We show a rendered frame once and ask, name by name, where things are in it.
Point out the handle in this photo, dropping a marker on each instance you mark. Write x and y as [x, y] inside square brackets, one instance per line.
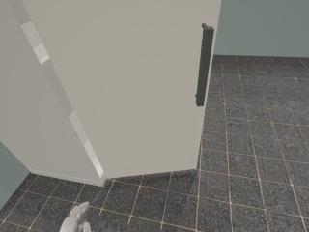
[204, 66]

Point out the fridge door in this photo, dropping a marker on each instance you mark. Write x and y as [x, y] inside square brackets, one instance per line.
[130, 69]

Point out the robot left hand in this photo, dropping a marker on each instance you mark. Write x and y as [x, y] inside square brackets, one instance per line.
[72, 223]

